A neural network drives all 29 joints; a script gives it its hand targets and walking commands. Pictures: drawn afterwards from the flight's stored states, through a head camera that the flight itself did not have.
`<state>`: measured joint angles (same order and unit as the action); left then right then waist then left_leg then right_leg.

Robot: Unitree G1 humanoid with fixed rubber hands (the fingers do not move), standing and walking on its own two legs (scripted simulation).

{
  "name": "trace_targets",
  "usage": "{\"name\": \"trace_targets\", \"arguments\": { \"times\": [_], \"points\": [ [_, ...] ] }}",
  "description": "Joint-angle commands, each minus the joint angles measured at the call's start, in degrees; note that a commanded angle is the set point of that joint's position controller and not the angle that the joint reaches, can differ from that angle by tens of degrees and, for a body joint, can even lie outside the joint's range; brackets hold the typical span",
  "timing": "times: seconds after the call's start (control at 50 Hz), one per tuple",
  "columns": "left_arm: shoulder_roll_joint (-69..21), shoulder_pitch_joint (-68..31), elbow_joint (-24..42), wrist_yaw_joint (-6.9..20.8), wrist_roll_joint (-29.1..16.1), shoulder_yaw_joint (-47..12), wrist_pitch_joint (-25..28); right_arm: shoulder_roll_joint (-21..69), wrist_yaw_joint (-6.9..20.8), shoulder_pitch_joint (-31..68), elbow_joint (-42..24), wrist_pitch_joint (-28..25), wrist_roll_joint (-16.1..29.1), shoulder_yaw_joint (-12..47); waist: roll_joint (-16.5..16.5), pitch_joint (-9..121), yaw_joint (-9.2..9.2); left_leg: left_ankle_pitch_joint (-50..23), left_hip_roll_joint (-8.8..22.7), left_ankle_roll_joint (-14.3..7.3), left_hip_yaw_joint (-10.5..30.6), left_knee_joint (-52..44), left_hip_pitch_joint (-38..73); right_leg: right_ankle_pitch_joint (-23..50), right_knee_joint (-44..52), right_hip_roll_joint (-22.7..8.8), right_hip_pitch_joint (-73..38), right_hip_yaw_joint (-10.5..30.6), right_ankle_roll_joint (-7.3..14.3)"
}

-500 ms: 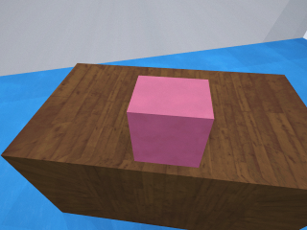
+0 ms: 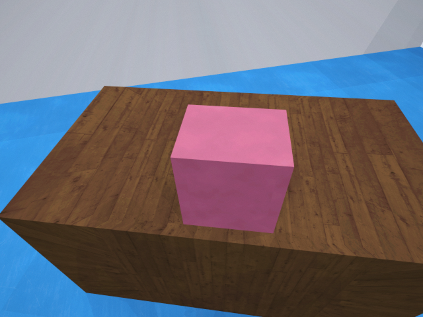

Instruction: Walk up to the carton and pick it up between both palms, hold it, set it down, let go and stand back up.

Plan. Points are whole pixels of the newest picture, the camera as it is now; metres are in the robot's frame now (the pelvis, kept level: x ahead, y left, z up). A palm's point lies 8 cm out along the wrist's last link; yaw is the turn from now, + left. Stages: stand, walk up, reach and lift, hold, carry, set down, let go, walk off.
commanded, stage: stand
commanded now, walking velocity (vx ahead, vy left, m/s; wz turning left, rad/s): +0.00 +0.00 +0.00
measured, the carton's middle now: (231, 170) +0.47 -0.03 +0.00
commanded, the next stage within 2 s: none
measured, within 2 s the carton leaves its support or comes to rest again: neither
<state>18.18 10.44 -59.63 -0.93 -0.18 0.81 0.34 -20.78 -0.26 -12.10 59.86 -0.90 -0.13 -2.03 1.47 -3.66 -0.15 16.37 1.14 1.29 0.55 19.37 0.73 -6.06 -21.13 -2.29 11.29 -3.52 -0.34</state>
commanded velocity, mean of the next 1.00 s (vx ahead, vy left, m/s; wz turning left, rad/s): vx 0.00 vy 0.00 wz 0.00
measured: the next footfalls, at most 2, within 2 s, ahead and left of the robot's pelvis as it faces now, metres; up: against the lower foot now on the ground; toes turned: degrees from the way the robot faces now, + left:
none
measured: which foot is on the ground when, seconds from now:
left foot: down 0.00-1.00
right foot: down 0.00-1.00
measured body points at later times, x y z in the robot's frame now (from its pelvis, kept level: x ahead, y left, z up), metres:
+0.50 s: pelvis +0.00 +0.00 +0.00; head +0.01 -0.01 +0.45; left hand +0.06 +0.30 -0.13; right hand +0.05 -0.31 -0.13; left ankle -0.06 +0.13 -0.74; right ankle +0.06 -0.13 -0.74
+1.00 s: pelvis +0.01 +0.01 +0.00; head +0.02 +0.00 +0.45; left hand +0.07 +0.31 -0.13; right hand +0.06 -0.29 -0.13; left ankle -0.06 +0.13 -0.74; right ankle +0.06 -0.12 -0.74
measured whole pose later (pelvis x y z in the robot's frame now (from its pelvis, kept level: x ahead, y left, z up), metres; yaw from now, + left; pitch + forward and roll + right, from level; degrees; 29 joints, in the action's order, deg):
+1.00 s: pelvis +0.01 +0.01 +0.00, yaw +0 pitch -3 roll +0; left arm 18.8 9.7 -61.1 -1.0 0.0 1.9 -0.1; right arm -19.5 -0.8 -12.1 60.9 -1.1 0.1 -1.5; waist 1.0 -3.9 0.2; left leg 16.2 0.9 0.8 0.6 17.5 2.0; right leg -6.0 -19.4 -2.6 10.0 -3.6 -1.1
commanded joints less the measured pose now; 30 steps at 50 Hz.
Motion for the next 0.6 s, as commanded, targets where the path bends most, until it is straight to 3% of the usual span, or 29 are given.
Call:
{"name": "trace_targets", "arguments": {
  "times": [0.0, 0.02, 0.06, 0.08, 0.1, 0.12, 0.14, 0.16, 0.18, 0.2, 0.22, 0.24, 0.28, 0.32, 0.34, 0.38, 0.4, 0.42, 0.44, 0.46, 0.48, 0.5, 0.52, 0.54, 0.56, 0.58],
  "points": [
    [12.74, 0.4, 2.24, -1.05, 0.26, 2.62, 0.97, -9.29, -0.41, 1.34, -3.82, -0.91, -0.03, -1.48, -1.43, 0.93, -0.61, -7.0, 5.63, -1.82, 2.76, -5.26, -7.96, 3.98, 3.47, -5.49, -6.91, 6.3, 1.87],
    [11.69, -3.38, 4.06, -0.82, 0.37, 2.63, 1.02, -9.45, -0.65, -0.35, -4.16, -1.02, 0.12, -1.45, -3.24, 0.0, 0.73, -6.83, 6.18, -1.83, 3.47, -5.34, -9.31, 5.25, 2.46, -6.3, -6.44, 6.63, 2.49],
    [12.81, -3.72, 4.25, -0.91, 0.09, 3.1, 1.3, -13.44, -0.63, 3.37, -4.82, -1.37, -0.55, -2.88, -0.41, 0.43, 0.01, -8.63, 6.27, -2.19, 3.36, -5.18, -9.85, 7.39, 3.08, -6.73, -6.71, 6.93, 2.11],
    [15.01, -0.96, 2.98, -1.23, 0.05, 3.96, 0.82, -10.83, -0.41, -0.28, -3.08, -0.96, -0.51, -2.23, -0.79, 2.62, 0.22, -9.24, 5.35, -1.89, 2.19, -5.07, -8.47, 7.85, 0.99, -6.44, -8.55, 6.39, 2.51],
    [12.23, -1.44, 3.54, -0.83, -0.31, 2.83, 1.39, -8.74, -0.99, -1.83, -2.74, -1.26, 0.0, -1.46, -4.29, 2.18, 0.76, -8.44, 6.3, -2.07, 3.02, -5.08, -7.48, 8.64, 2.76, -7.31, -8.43, 7.7, 3.03],
    [12.28, -0.18, 3.01, -1.02, -0.39, 3.06, 1.65, -9.13, -0.96, -0.49, -3.26, -1.27, 0.1, -1.46, -2.83, 3.81, -0.14, -7.72, 6.17, -1.93, 4.21, -5.14, -6.89, 6.51, 2.35, -7.05, -8.89, 7.29, 2.8],
    [11.36, 0.48, 3.14, -0.5, -0.05, 2.86, 1.57, -10.68, -0.88, -0.21, -3.27, -1.29, 0.49, -1.95, -0.29, 2.5, -0.76, -4.48, 5.45, -1.56, 2.88, -5.19, -7.82, 4.34, 4.44, -6.25, -8.7, 6.72, 2.5],
    [12.75, -0.52, 2.88, -0.94, -0.09, 2.94, 1.79, -9.95, -0.57, -0.6, -2.88, -1.24, 0.63, -1.77, -1.03, 3.4, -0.64, -5.76, 5.56, -1.71, 3.27, -4.59, -7.43, 1.98, 3.89, -6.61, -8.51, 7.66, 2.25],
    [12.58, -1.49, 3.34, -0.64, -0.3, 3.1, 1.43, -10.14, -0.97, 0.13, -3.28, -1.02, 0.22, -1.92, -4.09, 1.51, 0.12, -5.77, 6.35, -2.26, 4.07, -5.13, -8.58, 1.03, 3.92, -6.06, -7.54, 7.34, 2.34],
    [11.98, -2.25, 3.44, -0.61, -0.12, 3.08, 1.27, -11.83, -1.14, 1.96, -3.5, -1.4, 0.0, -2.4, -2.54, 2.09, -0.39, -6.94, 6.6, -2.01, 3.68, -4.99, -7.68, 4.19, 3.96, -6.33, -6.9, 6.66, 2.4],
    [12.42, -4.73, 3.95, -0.48, 0.17, 3.25, 1.24, -11.47, -1.02, -0.09, -2.84, -1.62, 0.59, -2.16, -3.47, 2.32, 1.08, -8.02, 6.59, -1.82, 3.23, -5.17, -7.79, 4.76, 4.04, -6.25, -7.07, 7.12, 1.88],
    [11.26, -1.11, 3.56, -0.55, -0.31, 3.17, 1.28, -11.2, -1.11, -1.61, -1.94, -1.61, 0.09, -1.94, -1.17, 0.31, -0.19, -7.59, 6.77, -2.24, 3.93, -5.36, -9.54, 2.47, 3.67, -6.16, -7.22, 6.81, 1.74],
    [11.32, 1.71, 2.32, -0.84, -0.46, 2.98, 1.73, -10.4, -0.93, -2.72, -1.16, -1.8, 0.43, -2.06, -3.87, 4.02, -0.56, -6.64, 5.66, -1.72, 3.56, -4.65, -6.38, 0.77, 4.01, -5.98, -9.41, 6.5, 1.56],
    [11.75, -2.25, 4.08, -0.87, -0.37, 3.3, 1.5, -10.73, -0.93, -0.57, -1.91, -1.1, -0.36, -2.08, -0.54, -1.26, -0.06, -4.93, 6.08, -1.82, 2.65, -5.89, -10.62, 1.99, 4.16, -6.43, -6.72, 6.81, 2.02],
    [12.76, -0.86, 3.47, -0.64, -0.01, 3.56, 0.97, -10.23, -0.97, 1.43, -2.48, -1.31, -0.39, -1.66, -2.81, -0.08, -0.98, -5.22, 6.76, -1.89, 3.51, -5.11, -9.76, 1.46, 5.0, -5.74, -7.41, 6.48, 1.98],
    [13.03, -0.94, 2.74, -0.73, -0.24, 3.66, 1.04, -11.34, -1.07, -1.76, -1.53, -0.93, 0.0, -2.04, -3.12, -0.12, 0.52, -4.48, 5.99, -2.04, 2.85, -4.82, -8.7, -2.75, 5.5, -7.11, -6.14, 8.02, 1.62],
    [11.23, -0.92, 3.14, -0.61, -0.34, 2.91, 1.14, -9.42, -0.64, -0.28, -2.99, -1.06, -0.05, -1.65, -3.39, 1.0, -0.26, -5.33, 7.14, -2.22, 3.53, -5.67, -8.77, -0.06, 4.23, -6.5, -5.91, 6.18, 1.8],
    [10.66, 1.75, 1.59, -0.64, -0.34, 2.74, 0.79, -9.78, -1.02, -3.85, -1.1, -0.72, 0.64, -1.85, 0.58, 1.01, 0.45, -2.63, 6.01, -1.92, 2.59, -5.16, -6.94, -4.51, 5.77, -5.63, -6.36, 6.94, 1.55],
    [12.26, -0.95, 2.9, -1.18, -0.18, 3.26, 0.9, -9.43, -0.77, -0.92, -2.25, -1.01, 0.25, -1.53, -2.39, 1.09, 0.1, -6.3, 6.51, -2.03, 3.58, -5.24, -8.47, 2.08, 4.36, -6.62, -8.12, 6.47, 1.96],
    [13.57, -1.81, 2.74, -0.65, 0.45, 3.39, 1.11, -10.22, -1.11, 1.12, -2.97, -1.16, -0.6, -1.83, 0.14, 1.93, -0.05, -7.56, 6.72, -1.85, 3.27, -5.49, -8.49, 5.14, 3.23, -6.77, -7.95, 6.6, 1.5],
    [14.16, -0.98, 2.09, -0.78, 0.02, 4.1, 1.06, -10.52, -0.96, -0.28, -2.69, -1.51, -0.76, -1.64, -0.04, 2.34, 0.16, -8.21, 6.26, -1.87, 3.24, -4.65, -6.8, 2.16, 4.56, -6.1, -7.74, 6.98, 1.93],
    [13.52, -0.59, 2.88, -0.69, 0.37, 3.67, 1.11, -12.12, -1.04, 1.0, -2.78, -1.02, -0.27, -2.31, -2.9, 2.94, 0.0, -9.1, 6.36, -1.7, 2.73, -4.17, -6.33, 5.82, 4.05, -5.83, -8.37, 6.42, 1.98],
    [13.0, -1.08, 2.8, -0.31, -0.14, 3.6, 0.99, -12.63, -1.13, 0.91, -2.95, -1.28, -0.08, -2.09, -1.96, 2.94, -0.13, -8.68, 6.1, -2.2, 3.23, -4.26, -9.31, 7.41, 3.32, -6.59, -9.91, 6.21, 2.14],
    [12.73, -1.03, 2.77, -0.65, -0.55, 3.38, 1.33, -10.4, -1.3, -1.63, -2.06, -1.48, 0.03, -1.77, -3.86, 1.29, 0.03, -8.47, 6.3, -1.97, 2.87, -4.68, -8.36, 5.75, 3.65, -6.28, -8.65, 7.34, 1.52],
    [13.18, -1.75, 2.56, -0.49, -0.63, 3.66, 1.23, -11.93, -1.36, -0.11, -1.54, -1.23, 0.05, -2.07, -0.97, 0.0, 0.23, -7.1, 6.08, -1.7, 2.8, -4.64, -10.07, 4.61, 4.72, -6.97, -7.95, 7.81, 1.83],
    [14.11, -1.3, 2.35, -0.58, -0.28, 3.86, 1.08, -10.97, -1.16, -0.91, -1.76, -1.47, 0.01, -1.61, -3.02, 2.43, 0.63, -8.07, 6.6, -2.06, 3.42, -5.16, -7.74, 3.17, 4.43, -6.11, -8.02, 7.3, 2.29]
  ]
}}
